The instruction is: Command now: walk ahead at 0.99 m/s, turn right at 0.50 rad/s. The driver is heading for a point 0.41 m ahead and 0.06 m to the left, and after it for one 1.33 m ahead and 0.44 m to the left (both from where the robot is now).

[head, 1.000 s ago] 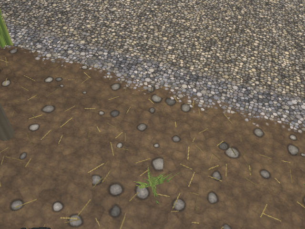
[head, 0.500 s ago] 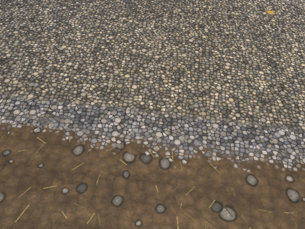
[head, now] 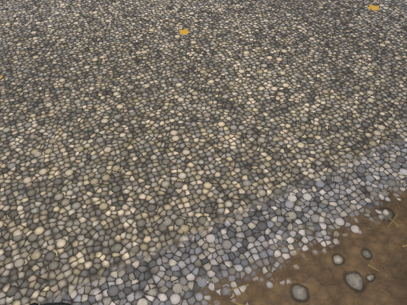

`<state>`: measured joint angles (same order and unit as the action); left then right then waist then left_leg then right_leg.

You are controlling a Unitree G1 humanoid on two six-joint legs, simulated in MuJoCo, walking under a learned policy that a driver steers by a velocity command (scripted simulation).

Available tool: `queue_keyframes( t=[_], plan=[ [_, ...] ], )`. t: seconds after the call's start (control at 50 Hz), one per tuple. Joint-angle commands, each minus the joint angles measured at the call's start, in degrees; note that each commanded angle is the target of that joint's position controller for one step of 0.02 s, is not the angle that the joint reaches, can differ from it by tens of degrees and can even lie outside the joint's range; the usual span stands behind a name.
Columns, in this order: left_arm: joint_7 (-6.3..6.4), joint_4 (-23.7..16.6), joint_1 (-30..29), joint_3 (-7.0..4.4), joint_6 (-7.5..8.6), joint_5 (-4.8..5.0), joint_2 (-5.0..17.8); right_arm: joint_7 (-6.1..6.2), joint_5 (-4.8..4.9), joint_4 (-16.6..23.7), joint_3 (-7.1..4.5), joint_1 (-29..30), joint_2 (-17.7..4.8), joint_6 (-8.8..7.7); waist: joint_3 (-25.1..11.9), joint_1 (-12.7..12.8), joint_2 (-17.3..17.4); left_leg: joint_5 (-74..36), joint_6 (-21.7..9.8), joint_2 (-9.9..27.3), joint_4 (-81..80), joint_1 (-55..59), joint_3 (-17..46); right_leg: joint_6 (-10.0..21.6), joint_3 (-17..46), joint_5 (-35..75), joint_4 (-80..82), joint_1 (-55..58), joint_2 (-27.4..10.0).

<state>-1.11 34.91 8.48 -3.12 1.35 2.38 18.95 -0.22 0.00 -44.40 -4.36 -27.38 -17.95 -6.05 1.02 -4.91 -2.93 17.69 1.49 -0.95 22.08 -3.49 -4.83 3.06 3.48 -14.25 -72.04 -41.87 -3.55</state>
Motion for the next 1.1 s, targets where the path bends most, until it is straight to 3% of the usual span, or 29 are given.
queue_keyframes(
  t=[0.02, 0.1, 0.14, 0.18, 0.22, 0.24, 0.26, 0.28, 0.3, 0.32, 0.34, 0.36, 0.42, 0.5, 0.56, 0.6, 0.64, 0.68, 0.7, 0.72, 0.74, 0.76, 0.78, 0.8, 0.82, 0.88, 0.94, 1.0, 1.1],
  plan=[
    [-0.92, -4.03, -2.12, 1.28, 1.05, -0.66, -1.06, -0.04, -0.14, 3.64, -0.44, 5.79, -5.0, -1.52, 7.36, 4.61, 4.31, -9.71, -10.98, 15.98, -14.83, -1.06, 12.32, 0.01, 5.4, 7.81, 9.6, -9.29, -1.78],
    [-2.76, -6.99, -13.82, 2.25, 3.27, -1.47, -1.9, 0.25, 1.47, -0.58, 0.02, -0.93, -6.48, -1.23, 10.13, 1.22, 2.46, -17.74, -10.48, 15.19, -20.73, -0.7, 6.39, 1.24, -3.42, 17.39, 27.76, -0.14, -0.91],
    [-3.51, -8.16, -16.08, 1.96, 4.33, -1.21, -1.15, 0.24, 1.99, -1.82, 0.07, -1.64, -8.55, -0.29, 10.15, 1.91, 4.66, -30.49, -10.43, 15.68, -18.83, 2.55, 5.19, 1.77, -5.35, 15.28, 33.92, 5.29, 1.24],
    [-2.99, -7.82, -11.11, -0.04, 4.45, -1.17, 3.01, 0.65, 1.41, -2.97, -0.12, -2.19, -11.49, 0.45, 3.67, 6.48, 10.51, -56.42, -9.24, 16.77, -9.49, 7.12, 5.03, 2.83, -6.14, 10.13, 36.06, 16.36, 4.96],
    [-1.02, -3.1, 10.01, -3.11, 3.29, -0.66, 8.19, 1.05, 0.52, -3.37, 0.16, 0.41, -12.71, 1.18, -7.91, 19.38, 13.69, -62.16, -6.66, 13.99, 15.49, -3.96, 3.42, 4.03, -5.45, 8.31, 36.78, 45.56, 5.07],
    [0.69, -0.06, 20.78, -4.27, 2.37, -1.19, 13.13, 1.01, -1.33, -1.26, 2.13, -1.29, -5.48, 0.67, -17.75, 19.84, 4.23, -25.29, -4.79, 8.76, 37.85, -21.18, 5.8, 4.49, 11.73, -0.42, 32.59, 66.73, -9.03],
    [0.11, 0.1, 20.64, -3.8, 3.26, -3.35, 14.71, 0.83, 1.88, 0.06, 4.08, -9.18, 2.28, -0.87, -31.7, 13.06, -13.34, 8.26, -4.25, 0.9, 55.88, -31.53, 13.2, 10.97, 40.74, -27.71, 47.28, 73.95, -20.03],
    [-0.34, 1.1, 19.25, -2.67, 3.59, -3.21, 8.76, 0.96, 4.66, 0.84, 2.32, -2.07, -3.52, -1.49, -23.32, 14.55, -8.36, 6.54, -4.71, 3.11, 61.21, -37.84, 15.56, 8.94, 43.65, -34.61, 56.7, 66.15, -18.42],
    [-0.4, 2.36, 16.6, -1.92, 3.97, -2.52, 5.72, 1.16, 5.48, 2.96, 1.78, 4.48, -3.94, -1.23, -11.44, 13.82, -5.41, 3.04, -4.36, 4.91, 62.08, -43.38, 12.98, 7.71, 34.37, -28.01, 56.66, 58.25, -17.63],
    [-0.58, 3.61, 13.6, -1.59, 4.49, -2.66, 4.2, 1.43, 4.24, 3.33, 2.04, 6.89, -2.55, -0.74, -5.57, 11.22, -0.17, -0.54, -4.1, 7.77, 59.71, -42.08, 12.15, 7.34, 25.79, -16.38, 56.82, 48.8, -16.46],
    [-0.7, 4.43, 10.29, -1.26, 5.07, -3.46, 1.85, 1.42, 2.73, 2.99, 1.58, 6.28, -1.89, 0.15, -3.5, 7.92, -0.84, -3.85, -4.09, 10.04, 57.12, -38.55, 12.33, 6.54, 19.06, -10.64, 57.48, 41.5, -14.24],
    [-0.75, 5.2, 8.0, -0.98, 5.43, -4.08, -0.35, 0.87, 2.86, 2.22, 1.51, 3.67, -0.53, 1.49, -2.67, 5.27, -3.22, -5.52, -3.94, 11.71, 56.41, -34.51, 12.86, 6.26, 13.91, -7.2, 58.7, 36.3, -13.15],
    [-0.73, 7.04, 3.61, -0.95, 6.04, -2.51, -2.7, 0.23, 3.02, 2.34, 1.3, 6.12, 1.08, 4.86, 3.64, 3.24, -1.7, -5.09, -3.82, 13.66, 53.6, -34.99, 11.82, 3.97, -0.87, 4.52, 62.56, 29.22, -11.16],
    [0.75, 7.58, 2.8, -1.46, 6.26, -3.84, 0.47, -0.43, 2.1, 5.78, 1.46, 12.43, 0.27, 5.04, 8.13, 2.52, 0.56, -17.96, -2.8, 11.99, 43.54, -39.42, 9.14, 4.51, -11.48, 10.16, 66.27, 28.69, -8.96],
    [1.63, 8.1, 5.46, -2.17, 6.02, -3.18, 4.53, -2.34, 1.8, 8.02, 1.67, 18.76, -0.61, 4.24, 9.49, 4.55, 4.87, -26.43, -4.9, 10.45, 30.68, -38.28, 4.18, 2.74, -16.93, 13.33, 67.59, 34.74, -8.77],
    [1.83, 8.07, 5.94, -2.64, 5.11, -3.11, 7.35, -3.77, 2.0, 9.27, 1.42, 21.23, -1.64, 3.65, 9.28, 4.56, 4.94, -27.09, -6.76, 7.49, 23.41, -34.76, -0.57, 1.31, -20.0, 28.54, 65.15, 40.46, -8.93],
    [2.03, 7.68, 6.24, -3.56, 3.65, -2.51, 11.19, -4.03, 2.81, 9.52, 0.01, 17.91, -4.65, 4.0, 4.05, 1.76, 0.86, -22.24, -8.28, 2.12, 22.91, -27.29, -5.96, 0.58, -20.66, 59.27, 55.93, 47.61, -9.78],
    [1.88, 6.22, 3.19, -4.35, 2.06, -1.45, 13.89, -3.4, 3.31, 6.81, -2.77, 1.93, -10.18, 5.61, -4.04, -7.5, -3.77, -11.18, -11.35, -1.8, 25.7, -8.43, -6.53, 1.16, -19.46, 76.77, 33.8, 44.86, -11.44],
    [1.53, 5.79, 0.8, -3.84, 2.42, -1.11, 12.15, -2.34, 3.3, 3.36, -5.08, -10.48, -14.26, 6.39, -8.93, -13.27, -1.69, -11.45, -13.57, -2.46, 21.92, 10.15, -2.29, 0.32, -17.79, 68.95, 15.56, 34.52, -9.4],
    [0.91, 4.19, -0.04, -0.99, 4.18, -1.56, 1.89, -1.62, 3.31, 1.76, -5.38, -9.36, -16.33, 6.75, -0.98, -9.25, 18.76, -12.43, -17.53, 0.39, 15.32, 12.98, 9.89, -2.69, -15.86, 4.22, -13.34, 17.68, 4.34],
    [0.29, -0.59, 10.12, 1.46, 7.08, -0.93, -4.88, -2.2, 0.64, 6.11, -3.12, -1.27, -15.14, 4.51, -11.32, 4.37, 29.09, 8.67, -30.36, 12.12, 2.27, 24.29, 48.95, -3.39, -0.67, -20.61, -27.92, -4.26, 11.47],
    [-0.17, -1.87, 2.97, 0.75, 9.12, -0.37, 2.93, -2.64, 0.38, 8.5, -2.39, -0.08, -9.5, 3.1, -13.4, -0.37, 15.64, 23.2, -27.01, 15.03, -8.61, 21.77, 58.17, 0.26, 6.8, -13.4, -23.21, -5.25, 7.69],
    [-0.05, -3.29, -2.46, 0.0, 9.5, 0.88, 4.74, -3.0, -0.03, 7.95, -2.17, 0.02, -8.25, 1.63, -5.8, 0.76, 6.56, 24.89, -23.61, 14.77, -11.61, 13.55, 56.79, 1.52, 5.59, -9.45, -16.57, -5.82, 6.02],
    [0.68, -2.53, -2.57, 0.21, 9.13, -0.41, 3.59, -3.35, 0.31, 7.97, -1.98, 2.77, -7.72, 0.6, -3.27, 3.93, -2.97, 21.22, -21.46, 13.51, -10.53, 5.78, 52.84, 1.47, 6.09, -6.19, -9.88, -1.89, 3.07],
    [0.96, -1.9, -1.53, 0.2, 8.4, -1.74, 2.86, -3.05, 0.28, 8.73, -1.97, 6.61, -7.94, 0.16, -1.33, 6.35, -3.06, 15.38, -21.18, 10.87, -8.6, -2.27, 47.79, 0.47, 6.75, -4.18, -5.42, 2.72, 1.7],
    [1.44, -1.07, -0.65, -0.42, 5.84, -2.84, 3.03, -1.14, 1.01, 9.58, -1.26, 9.47, -6.47, 0.29, 1.63, 7.98, 0.19, 4.12, -20.56, 5.26, -10.25, -12.25, 35.63, -3.37, 5.96, -2.13, 5.18, 8.06, -0.59],
    [1.69, -4.38, -11.03, 0.37, 5.45, -3.63, 0.29, 0.81, 1.86, 8.44, -0.78, 6.61, -5.06, 0.91, 4.89, 3.39, 1.21, -4.1, -18.86, 1.4, -10.21, -17.03, 28.17, -6.7, 2.69, 8.57, 22.14, 9.25, 0.89],
    [0.91, -6.8, -17.05, 0.57, 5.95, -2.7, -1.73, 1.32, 2.11, 7.14, -1.31, 5.5, -6.18, 1.99, 3.78, -0.28, 5.71, -3.28, -15.22, -0.64, -8.43, -19.17, 26.03, -8.14, 0.24, 18.73, 36.78, 16.44, 4.52],
    [0.29, -6.56, -15.1, -2.07, 7.29, -0.02, 3.73, 1.95, 2.44, 4.88, -1.76, 4.86, -4.98, 2.43, 1.91, 0.68, 10.94, -6.28, -12.78, 3.49, -0.5, -5.98, 31.32, -7.26, 3.23, 18.93, 44.76, 19.58, 3.47]
  ],
)
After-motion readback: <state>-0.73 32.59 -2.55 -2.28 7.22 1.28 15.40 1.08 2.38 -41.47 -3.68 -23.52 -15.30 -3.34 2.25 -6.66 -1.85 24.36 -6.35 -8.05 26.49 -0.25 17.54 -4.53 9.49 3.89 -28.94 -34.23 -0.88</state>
